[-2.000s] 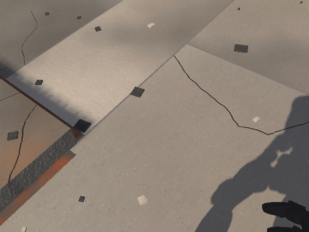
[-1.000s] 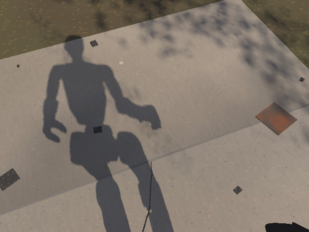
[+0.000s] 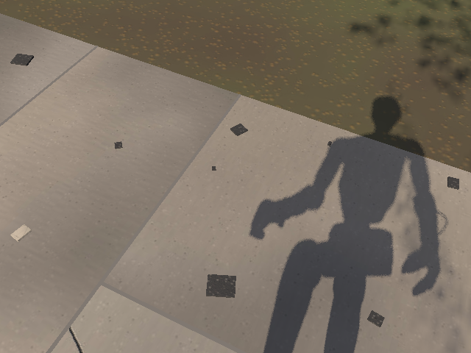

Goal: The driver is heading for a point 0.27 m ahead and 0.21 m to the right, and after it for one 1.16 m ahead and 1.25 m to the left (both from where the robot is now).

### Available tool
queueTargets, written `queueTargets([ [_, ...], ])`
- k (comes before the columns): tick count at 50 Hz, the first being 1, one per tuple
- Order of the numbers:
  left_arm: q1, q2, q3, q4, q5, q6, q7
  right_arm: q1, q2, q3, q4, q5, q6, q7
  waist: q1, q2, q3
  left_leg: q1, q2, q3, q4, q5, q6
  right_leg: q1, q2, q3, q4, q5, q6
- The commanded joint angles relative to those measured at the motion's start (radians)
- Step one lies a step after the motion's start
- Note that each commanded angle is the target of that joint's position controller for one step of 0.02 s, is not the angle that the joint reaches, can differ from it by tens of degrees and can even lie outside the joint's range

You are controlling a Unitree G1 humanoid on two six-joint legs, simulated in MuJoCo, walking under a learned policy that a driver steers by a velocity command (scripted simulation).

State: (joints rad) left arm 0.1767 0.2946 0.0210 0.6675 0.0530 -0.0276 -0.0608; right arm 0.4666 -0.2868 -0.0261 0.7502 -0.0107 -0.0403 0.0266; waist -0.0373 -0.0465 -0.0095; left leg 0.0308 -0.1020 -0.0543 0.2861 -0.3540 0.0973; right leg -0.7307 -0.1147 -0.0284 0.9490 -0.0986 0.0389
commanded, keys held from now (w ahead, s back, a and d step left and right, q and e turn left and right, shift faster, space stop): w+e+shift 0.04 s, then e+shift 0.12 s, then q+shift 0.36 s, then w+q+shift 0.48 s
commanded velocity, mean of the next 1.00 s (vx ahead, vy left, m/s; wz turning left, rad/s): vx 0.53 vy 0.00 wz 0.50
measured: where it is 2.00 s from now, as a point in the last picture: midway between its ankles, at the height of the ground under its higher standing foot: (17, 145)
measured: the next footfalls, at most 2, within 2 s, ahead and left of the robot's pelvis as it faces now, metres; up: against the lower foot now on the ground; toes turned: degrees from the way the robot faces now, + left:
right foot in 0.18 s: +0.38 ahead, -0.07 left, +0.00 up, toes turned -4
left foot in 0.84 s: +0.61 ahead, +0.17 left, +0.00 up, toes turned +25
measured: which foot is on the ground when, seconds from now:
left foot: down 0.00-0.16, up 0.18-0.82, down 0.84-1.00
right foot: up 0.00-0.16, down 0.18-0.86, up 0.88-1.00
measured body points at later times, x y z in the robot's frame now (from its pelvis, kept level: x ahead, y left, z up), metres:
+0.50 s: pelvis +0.33 -0.02 +0.01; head +0.38 -0.02 +0.45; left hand +0.44 +0.25 -0.11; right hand +0.51 -0.28 -0.10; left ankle +0.45 +0.15 -0.67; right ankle +0.34 -0.07 -0.73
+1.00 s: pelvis +0.64 +0.12 +0.00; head +0.66 +0.13 +0.44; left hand +0.61 +0.41 -0.11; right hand +0.83 -0.12 -0.12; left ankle +0.57 +0.15 -0.73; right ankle +0.65 -0.06 -0.64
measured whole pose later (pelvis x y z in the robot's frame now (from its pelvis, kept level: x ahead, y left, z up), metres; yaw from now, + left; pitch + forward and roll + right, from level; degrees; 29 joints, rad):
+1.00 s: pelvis +0.64 +0.12 +0.00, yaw +29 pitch +1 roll +1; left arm 0.24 0.29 0.02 0.71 0.05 -0.05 -0.03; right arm 0.37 -0.34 -0.07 0.74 -0.02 0.00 0.01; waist 0.00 -0.02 0.03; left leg -0.20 -0.14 -0.03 0.52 -0.33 0.13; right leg -0.47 -0.11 0.04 1.24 -0.36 0.03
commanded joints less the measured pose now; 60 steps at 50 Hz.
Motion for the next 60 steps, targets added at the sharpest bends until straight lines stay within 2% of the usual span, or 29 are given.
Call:
queueTargets([
  [1, -0.195, 0.065, 0.005, -0.097, -0.024, -0.015, -0.01, -0.029, -0.161, -0.041, -0.026, 0.009, -0.052, -0.004, -0.022, 0.115, 0.137, -0.073, 0.205, -0.071, -0.226, 0.453, 0.096, -0.001, 0.035, -0.085, -0.195, 0.137, -0.052],
  [4, -0.199, 0.034, -0.011, -0.087, -0.03, -0.024, -0.011, -0.017, -0.162, -0.031, 0.03, -0.003, -0.064, -0.015, -0.002, 0.097, 0.15, 0.004, 0.241, 0.044, -0.224, 0.911, 0.043, 0.131, 0.099, -0.127, -0.338, 0.182, -0.135],
  [7, 0.111, 0.099, 0.014, 0.026, -0.033, -0.032, 0.009, -0.053, -0.209, -0.047, 0.041, -0.038, -0.05, -0.047, 0.132, 0.148, -0.05, 0.093, 0.257, 0.111, 0.139, 1.391, -0.033, 0.451, 0.241, -0.117, -0.338, 0.122, -0.172],
  [8, 0.24, 0.198, 0.068, 0.029, -0.121, -0.058, 0.013, -0.121, -0.262, -0.061, 0.005, -0.018, -0.027, -0.066, 0.222, 0.149, -0.17, 0.1, 0.254, 0.097, 0.374, 1.445, -0.07, 0.616, 0.203, -0.058, -0.374, 0.323, -0.16],
  [9, 0.39, 0.197, 0.063, 0.079, -0.114, -0.054, 0.035, -0.178, -0.216, -0.045, -0.006, -0.031, -0.016, -0.064, 0.296, 0.051, -0.229, -0.047, 0.178, 0.099, 0.706, 1.125, -0.092, 0.84, 0.128, 0.043, -0.45, 0.398, -0.159],
  [10, 0.37, 0.256, 0.06, 0.094, -0.059, -0.072, 0.032, 0.058, -0.008, 0.002, -0.005, -0.044, -0.015, -0.044, 0.087, -0.371, -0.334, -0.547, -0.031, -0.012, 1.211, -0.262, -0.168, 1.258, -0.166, 0.505, -0.32, 0.659, -0.355],
  [11, 0.328, 0.165, 0.062, 0.06, -0.032, -0.073, 0.037, 0.104, -0.096, 0.003, 0.047, 0.025, -0.038, -0.029, 0.145, -0.12, -0.497, -0.551, -0.056, -0.187, 1.324, -0.231, -0.116, 1.23, -0.241, 0.747, -0.486, 0.479, -0.423],
  [12, 0.191, 0.138, 0.054, 0.014, -0.037, -0.074, 0.047, -0.034, -0.156, -0.015, 0.014, 0.06, -0.046, -0.028, 0.132, 0.007, -0.297, -0.555, 0.009, -0.187, 1.256, -0.164, -0.097, 1.016, -0.231, 0.592, -0.548, 0.413, -0.398],
  [13, 0.108, 0.11, 0.045, 0.009, -0.044, -0.077, 0.047, -0.127, -0.166, -0.017, -0.021, 0.063, -0.051, -0.034, 0.095, 0.126, -0.15, -0.546, 0.067, -0.141, 1.18, -0.098, -0.082, 0.813, -0.209, 0.476, -0.601, 0.388, -0.362],
  [15, 0.067, 0.08, 0.03, 0.026, -0.029, -0.093, 0.044, -0.147, -0.149, -0.028, -0.022, 0.055, -0.025, -0.042, 0.035, 0.11, -0.013, -0.469, 0.125, -0.118, 1.079, -0.038, -0.088, 0.55, -0.151, 0.285, -0.677, 0.532, -0.312],
  [19, -0.014, 0.083, 0.031, 0.049, -0.034, -0.104, 0.048, -0.096, -0.097, -0.035, -0.034, 0.035, 0.033, -0.057, -0.02, -0.003, 0.017, -0.455, 0.156, -0.045, 0.903, 0.059, -0.142, 0.42, -0.078, 0.029, -0.736, 0.679, -0.283],
  [23, -0.066, 0.116, 0.042, 0.035, -0.04, -0.059, 0.087, -0.189, -0.071, -0.034, -0.095, 0.032, 0.038, -0.046, 0.014, -0.009, -0.028, -0.524, 0.198, 0.019, 0.661, 0.289, -0.174, 0.53, -0.048, -0.11, -0.721, 0.588, -0.244],
  [26, -0.061, 0.128, 0.046, 0.039, -0.043, -0.017, 0.105, -0.263, -0.069, -0.041, -0.139, 0.032, 0.038, -0.024, 0.056, 0.006, -0.032, -0.566, 0.203, 0.055, 0.534, 0.367, -0.165, 0.636, -0.074, -0.142, -0.685, 0.526, -0.231],
  [31, 0.034, 0.181, 0.076, 0.054, -0.048, 0.016, 0.083, -0.406, -0.096, -0.053, -0.221, 0.058, 0.049, 0.017, 0.133, 0.036, 0.06, -0.856, 0.256, 0.046, 0.524, 0.187, -0.101, 0.905, -0.24, -0.021, -0.779, -0.07, -0.253],
  [35, 0.093, 0.175, 0.086, 0.068, -0.041, 0.019, 0.07, -0.455, -0.058, -0.036, -0.252, 0.071, 0.033, 0.036, 0.16, 0.056, 0.113, -1.013, 0.257, 0.078, 0.557, 0.095, -0.067, 1.081, -0.244, -0.065, -0.749, 0.029, -0.213],
  [36, 0.207, 0.132, 0.068, 0.112, 0.012, 0.011, 0.061, -0.485, -0.053, -0.027, -0.246, -0.049, 0.066, 0.035, 0.186, 0.051, 0.096, -0.965, 0.182, 0.185, 0.525, 0.082, -0.043, 1.112, -0.203, -0.151, -0.709, 0.111, -0.184],
  [37, 0.24, 0.135, 0.067, 0.129, -0.004, -0.001, 0.057, -0.524, -0.04, -0.026, -0.263, -0.061, 0.075, 0.037, 0.201, 0.029, 0.109, -0.917, 0.167, 0.22, 0.504, 0.062, -0.019, 1.081, -0.181, -0.181, -0.674, 0.277, -0.167],
  [39, 0.175, 0.175, 0.067, 0.127, -0.019, -0.014, 0.062, -0.441, -0.033, -0.028, -0.24, -0.027, 0.077, 0.035, 0.111, -0.017, 0.059, -0.674, 0.082, 0.28, 0.461, -0.009, 0.038, 0.972, -0.152, -0.256, -0.556, 0.765, -0.14],
  [41, 0.123, 0.227, 0.077, 0.108, -0.03, -0.004, 0.068, -0.205, -0.091, -0.061, -0.167, -0.002, 0.062, 0.027, -0.039, -0.07, -0.056, -0.344, -0.006, 0.272, 0.444, -0.081, 0.092, 0.822, -0.169, -0.271, -0.279, 1.036, -0.148],
  [42, 0.047, 0.222, 0.074, 0.081, -0.042, 0.001, 0.062, 0.008, -0.138, -0.089, -0.094, -0.005, 0.05, 0.016, -0.168, -0.031, -0.138, -0.042, -0.02, 0.219, 0.334, -0.023, 0.139, 0.615, -0.152, -0.28, -0.003, 0.911, -0.126],
  [43, -0.022, 0.118, 0.047, 0.015, -0.044, -0.008, 0.043, 0.112, -0.282, -0.138, -0.055, -0.002, 0.053, -0.005, -0.206, 0.19, -0.16, 0.226, 0.17, -0.172, 0.178, -0.231, 0.242, 0.215, 0.007, -0.27, 0.369, 0.178, -0.063],
  [44, -0.105, 0.074, 0.032, -0.063, -0.024, -0.035, 0.039, 0.059, -0.345, -0.145, -0.078, -0.02, 0.055, -0.003, -0.156, 0.23, -0.181, 0.369, 0.332, -0.659, 0.038, -0.248, 0.345, -0.125, 0.151, -0.084, 0.598, -0.377, -0.022],
  [45, -0.183, 0.118, 0.032, -0.101, -0.013, -0.059, 0.041, 0.049, -0.313, -0.135, -0.081, -0.022, 0.054, -0.004, -0.166, 0.084, -0.113, 0.343, 0.365, -0.658, 0.009, -0.096, 0.322, -0.232, 0.083, 0.067, 0.567, -0.303, -0.022],
  [47, -0.07, 0.13, 0.026, -0.073, -0.015, -0.076, 0.04, -0.018, -0.24, -0.112, -0.055, -0.014, 0.044, -0.016, -0.039, 0.006, 0.025, 0.112, 0.304, -0.474, -0.014, 0.045, 0.253, -0.131, 0.003, 0.078, 0.357, -0.25, -0.022],
  [50, 0.017, 0.126, 0.019, -0.055, 0.017, -0.027, 0.03, -0.119, -0.187, -0.079, -0.071, -0.002, 0.007, -0.023, 0.055, 0.067, 0.082, -0.146, 0.189, -0.327, -0.074, 0.101, 0.239, 0.031, -0.013, 0.057, 0.197, -0.285, 0.024],
  [53, -0.12, 0.097, -0.002, -0.116, -0.006, -0.018, 0.016, -0.149, -0.216, -0.087, -0.072, -0.011, -0.018, -0.018, 0.043, 0.097, 0.152, -0.358, 0.117, -0.267, -0.139, 0.098, 0.213, 0.151, 0.011, 0.006, -0.098, -0.154, 0.056],
  [55, -0.168, 0.082, -0.012, -0.134, -0.026, -0.025, 0.011, -0.141, -0.242, -0.099, -0.063, -0.008, -0.023, -0.012, 0.01, 0.138, 0.135, -0.388, 0.109, -0.267, -0.141, 0.2, 0.173, 0.286, 0.048, -0.005, -0.285, 0.001, 0.047],
  [58, -0.082, 0.141, 0.01, -0.107, -0.037, -0.037, 0.031, -0.136, -0.265, -0.109, -0.051, 0.004, -0.033, -0.01, 0.034, 0.148, 0.044, -0.287, 0.162, -0.322, -0.042, 0.422, 0.111, 0.473, 0.082, 0.022, -0.36, 0.066, 0.015],
  [60, 0.249, 0.215, 0.051, -0.018, -0.038, -0.04, 0.061, -0.196, -0.303, -0.117, -0.054, -0.009, -0.033, -0.008, 0.223, 0.069, -0.13, -0.314, 0.095, -0.262, 0.367, 0.646, 0.057, 0.815, 0.114, -0.004, -0.354, -0.099, -0.004],
])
